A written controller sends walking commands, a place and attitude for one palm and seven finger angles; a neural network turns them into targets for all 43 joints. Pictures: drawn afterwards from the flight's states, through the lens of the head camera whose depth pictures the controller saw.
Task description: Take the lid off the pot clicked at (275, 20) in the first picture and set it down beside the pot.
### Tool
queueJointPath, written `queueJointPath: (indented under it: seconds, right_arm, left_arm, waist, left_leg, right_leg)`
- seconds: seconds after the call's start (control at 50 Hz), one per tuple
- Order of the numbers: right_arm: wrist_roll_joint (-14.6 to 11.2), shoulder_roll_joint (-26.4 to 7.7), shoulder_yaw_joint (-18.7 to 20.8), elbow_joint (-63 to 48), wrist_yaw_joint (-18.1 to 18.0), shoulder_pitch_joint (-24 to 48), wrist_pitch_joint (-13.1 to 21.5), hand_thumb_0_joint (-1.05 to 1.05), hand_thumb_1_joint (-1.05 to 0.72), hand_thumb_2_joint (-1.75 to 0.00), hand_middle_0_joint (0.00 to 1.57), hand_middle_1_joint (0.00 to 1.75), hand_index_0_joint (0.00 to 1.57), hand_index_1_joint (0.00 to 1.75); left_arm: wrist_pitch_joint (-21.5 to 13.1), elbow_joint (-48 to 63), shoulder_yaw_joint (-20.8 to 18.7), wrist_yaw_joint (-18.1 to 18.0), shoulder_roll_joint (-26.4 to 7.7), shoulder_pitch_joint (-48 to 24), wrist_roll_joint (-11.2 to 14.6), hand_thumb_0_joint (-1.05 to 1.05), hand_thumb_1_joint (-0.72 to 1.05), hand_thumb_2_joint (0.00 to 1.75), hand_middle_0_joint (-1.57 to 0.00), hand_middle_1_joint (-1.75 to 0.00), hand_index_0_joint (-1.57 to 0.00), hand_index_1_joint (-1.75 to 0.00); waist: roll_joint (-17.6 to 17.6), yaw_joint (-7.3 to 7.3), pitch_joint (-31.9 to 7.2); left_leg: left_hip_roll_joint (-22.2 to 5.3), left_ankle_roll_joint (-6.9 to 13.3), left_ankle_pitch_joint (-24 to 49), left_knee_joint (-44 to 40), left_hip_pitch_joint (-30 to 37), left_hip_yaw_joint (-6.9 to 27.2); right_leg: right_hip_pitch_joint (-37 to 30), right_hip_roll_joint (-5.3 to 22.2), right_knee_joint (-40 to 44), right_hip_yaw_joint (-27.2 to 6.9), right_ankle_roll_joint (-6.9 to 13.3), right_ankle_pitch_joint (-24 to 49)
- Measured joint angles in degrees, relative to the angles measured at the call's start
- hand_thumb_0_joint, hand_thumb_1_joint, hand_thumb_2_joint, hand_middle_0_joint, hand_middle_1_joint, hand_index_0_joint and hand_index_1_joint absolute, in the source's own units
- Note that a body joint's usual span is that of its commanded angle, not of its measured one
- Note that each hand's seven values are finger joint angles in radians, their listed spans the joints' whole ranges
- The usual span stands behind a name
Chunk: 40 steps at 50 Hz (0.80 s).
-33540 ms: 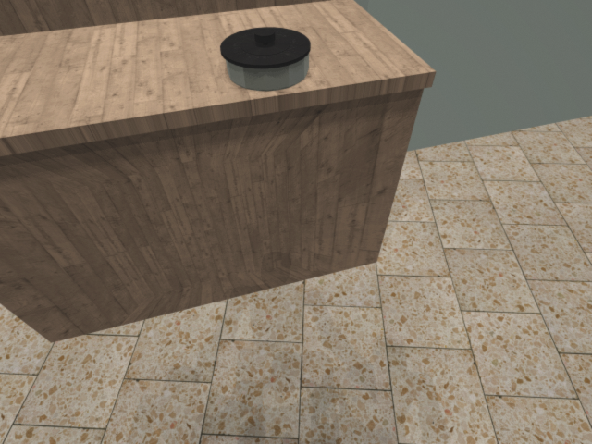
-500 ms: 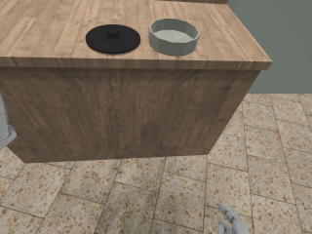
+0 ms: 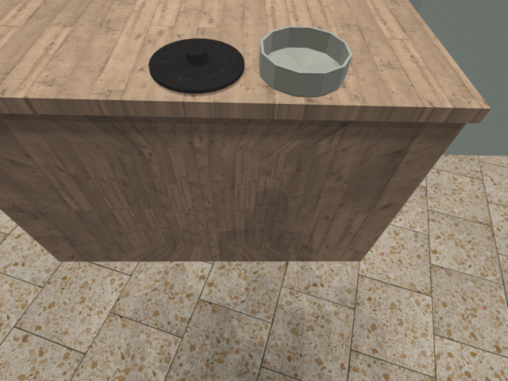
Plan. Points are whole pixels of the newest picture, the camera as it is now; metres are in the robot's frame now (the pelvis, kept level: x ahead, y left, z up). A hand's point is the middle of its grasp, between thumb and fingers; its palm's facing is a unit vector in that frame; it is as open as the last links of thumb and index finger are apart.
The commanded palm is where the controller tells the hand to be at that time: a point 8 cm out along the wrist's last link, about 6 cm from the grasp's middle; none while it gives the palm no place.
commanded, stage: let the arm hang, fingers relaxed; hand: left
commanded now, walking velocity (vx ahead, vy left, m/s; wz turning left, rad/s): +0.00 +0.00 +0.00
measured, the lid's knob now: (196, 53) +0.72 +0.17 +0.11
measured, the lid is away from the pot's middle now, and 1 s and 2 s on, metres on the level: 0.23 0.23 0.23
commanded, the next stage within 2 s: look to check the result in 0.66 s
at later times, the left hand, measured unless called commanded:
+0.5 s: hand out of the picture +0.06 +0.17 -0.16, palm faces +0.02 -0.97 -0.22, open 7.3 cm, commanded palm none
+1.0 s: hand out of the picture +0.00 +0.16 -0.17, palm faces +0.02 -0.98 -0.19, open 7.4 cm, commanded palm none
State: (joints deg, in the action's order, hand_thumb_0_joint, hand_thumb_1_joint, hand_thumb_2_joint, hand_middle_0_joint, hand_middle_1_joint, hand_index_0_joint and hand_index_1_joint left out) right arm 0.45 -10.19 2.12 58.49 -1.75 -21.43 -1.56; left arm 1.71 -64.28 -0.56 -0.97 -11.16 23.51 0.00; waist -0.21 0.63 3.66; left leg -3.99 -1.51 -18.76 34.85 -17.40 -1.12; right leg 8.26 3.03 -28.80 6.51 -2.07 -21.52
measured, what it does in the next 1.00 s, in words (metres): stands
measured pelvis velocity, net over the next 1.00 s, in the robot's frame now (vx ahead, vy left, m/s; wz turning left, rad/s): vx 0.00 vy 0.00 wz -0.02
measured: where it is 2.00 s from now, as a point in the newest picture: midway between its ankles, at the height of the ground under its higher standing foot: outside the picture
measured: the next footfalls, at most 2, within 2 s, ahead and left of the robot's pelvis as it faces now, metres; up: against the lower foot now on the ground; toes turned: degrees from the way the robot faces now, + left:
none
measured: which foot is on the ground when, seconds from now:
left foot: down 0.00-1.00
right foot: down 0.00-1.00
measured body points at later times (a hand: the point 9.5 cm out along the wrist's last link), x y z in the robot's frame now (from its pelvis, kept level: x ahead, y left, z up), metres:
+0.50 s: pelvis +0.01 -0.01 +0.01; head +0.02 -0.02 +0.46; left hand +0.06 +0.22 -0.15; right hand -0.01 -0.23 -0.16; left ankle -0.01 +0.13 -0.73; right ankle -0.07 -0.13 -0.73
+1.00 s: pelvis +0.00 +0.00 +0.01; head +0.02 -0.01 +0.46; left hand +0.00 +0.22 -0.15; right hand -0.02 -0.22 -0.15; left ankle -0.01 +0.13 -0.73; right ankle -0.07 -0.13 -0.73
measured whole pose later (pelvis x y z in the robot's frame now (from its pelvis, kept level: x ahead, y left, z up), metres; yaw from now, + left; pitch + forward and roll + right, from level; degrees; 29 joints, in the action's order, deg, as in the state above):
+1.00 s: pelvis +0.00 +0.00 +0.01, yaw -1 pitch -1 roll +0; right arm 0.6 -7.4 2.2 63.2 -2.1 -16.9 -1.1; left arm 0.6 -65.5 -1.0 -2.0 -7.4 15.3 -0.1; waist 0.9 1.2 3.6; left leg -3.5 -1.6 -15.9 27.9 -10.5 -2.6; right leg 2.6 3.3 -23.3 5.6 -2.0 -19.0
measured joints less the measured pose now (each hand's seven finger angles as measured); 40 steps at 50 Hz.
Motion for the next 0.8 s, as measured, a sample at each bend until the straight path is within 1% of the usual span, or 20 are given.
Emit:
queueJointPath:
  seconds: [0.1, 0.18, 0.22, 0.26, 0.3, 0.4, 0.56, 0.8]
  right_arm:
    - [-0.19, 1.27, -0.09, 2.08, -0.07, 1.72, -0.23, 0.0, -0.91, -0.9, 0.2, 0.3, 0.2, 0.3]
    - [-0.14, 2.68, -0.26, 3.0, 0.06, 3.63, -0.08, 0.0, -0.91, -0.9, 0.2, 0.3, 0.2, 0.3]
    - [0.35, 2.7, -0.22, 3.85, -0.36, 4.16, -0.37, 0.01, -0.93, -0.9, 0.2, 0.3, 0.2, 0.3]
    - [0.3, 2.54, 0.0, 4.39, -0.3, 4.38, -0.28, 0.02, -0.94, -0.9, 0.2, 0.3, 0.2, 0.3]
    - [0.3, 2.52, 0.16, 4.62, -0.25, 4.5, -0.11, 0.02, -0.94, -0.9, 0.2, 0.3, 0.2, 0.3]
    - [0.35, 2.3, 0.41, 4.36, -0.26, 4.56, 0.35, 0.01, -0.93, -0.9, 0.2, 0.3, 0.2, 0.3]
    - [0.36, 2.01, 0.46, 4.17, -0.29, 4.37, 0.54, 0.0, -0.92, -0.9, 0.2, 0.3, 0.2, 0.3]
    - [0.2, 2.38, 0.26, 4.36, -0.31, 4.33, 0.48, 0.0, -0.91, -0.9, 0.2, 0.3, 0.2, 0.3]
  left_arm:
    - [-0.53, -1.45, 0.38, -0.88, 1.41, -2.38, 0.06, 0.01, 0.93, 0.9, -0.2, -0.3, -0.2, -0.29]
    - [-1.04, -0.99, 0.35, -1.26, 2.61, -5.72, 0.04, 0.01, 0.92, 0.9, -0.2, -0.3, -0.2, -0.29]
    - [-1.24, -0.42, 0.29, -1.35, 3.21, -7.49, 0.02, 0.01, 0.92, 0.9, -0.2, -0.3, -0.2, -0.29]
    - [-1.4, 0.19, 0.16, -1.5, 3.68, -9.16, -0.07, 0.01, 0.92, 0.9, -0.2, -0.3, -0.2, -0.29]
    - [-1.21, 0.35, -0.29, -2.04, 3.08, -10.36, -0.29, 0.02, 0.94, 0.9, -0.2, -0.3, -0.2, -0.3]
    - [-1.38, 1.35, -0.83, -1.53, 1.92, -12.19, -0.07, 0.02, 0.94, 0.9, -0.2, -0.3, -0.2, -0.29]
    - [-1.35, 1.91, -1.07, -1.29, 2.05, -12.58, 0.01, 0.01, 0.93, 0.9, -0.2, -0.3, -0.2, -0.29]
    - [-0.99, -0.03, -0.77, -1.08, 2.67, -9.56, -0.05, 0.01, 0.92, 0.9, -0.2, -0.3, -0.2, -0.29]
  waist:
    - [1.87, 0.34, 0.52]
    - [2.55, 0.58, 0.09]
    - [2.68, 0.69, -0.33]
    - [2.58, 0.77, -0.71]
    - [2.24, 0.96, -1.06]
    - [1.71, 1.38, -1.48]
    - [1.49, 1.37, -1.3]
    - [1.31, 0.85, -0.35]
  left_leg:
    - [0.41, 0.02, 0.61, -2.06, 2.21, -0.08]
    - [0.61, -0.04, 1.01, -3.25, 3.65, -0.24]
    - [0.77, -0.05, 1.1, -3.63, 4.29, -0.22]
    - [0.87, -0.07, 1.15, -3.97, 4.91, -0.28]
    - [0.79, -0.16, 1.17, -4.27, 5.45, -0.41]
    - [0.58, -0.37, 1.34, -4.84, 6.11, -0.6]
    - [0.52, -0.42, 1.87, -5.75, 6.56, -0.77]
    - [0.44, -0.28, 2.43, -6.59, 6.94, -1.21]
  right_leg:
    - [-2.11, 0.29, 1.77, 0.15, -0.03, 0.41]
    - [-3.29, 0.46, 2.47, 0.1, 0.0, 0.55]
    - [-3.89, 0.6, 2.64, 0.17, 0.0, 0.5]
    - [-4.36, 0.71, 2.74, 0.15, -0.01, 0.42]
    - [-4.73, 0.64, 2.82, 0.03, 0.08, 0.36]
    - [-5.21, 0.43, 3.22, -0.14, 0.28, 0.5]
    - [-5.58, 0.32, 4.12, -0.27, 0.32, 1.07]
    - [-5.82, 0.24, 5.16, -0.67, 0.21, 1.94]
